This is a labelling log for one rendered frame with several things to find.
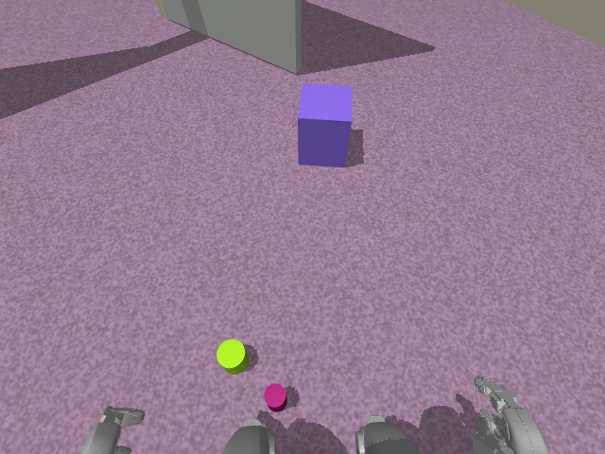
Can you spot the right robot hand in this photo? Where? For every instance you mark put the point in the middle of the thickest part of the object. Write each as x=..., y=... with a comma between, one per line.
x=516, y=433

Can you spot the left robot hand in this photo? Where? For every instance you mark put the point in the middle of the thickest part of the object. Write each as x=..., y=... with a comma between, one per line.
x=103, y=437

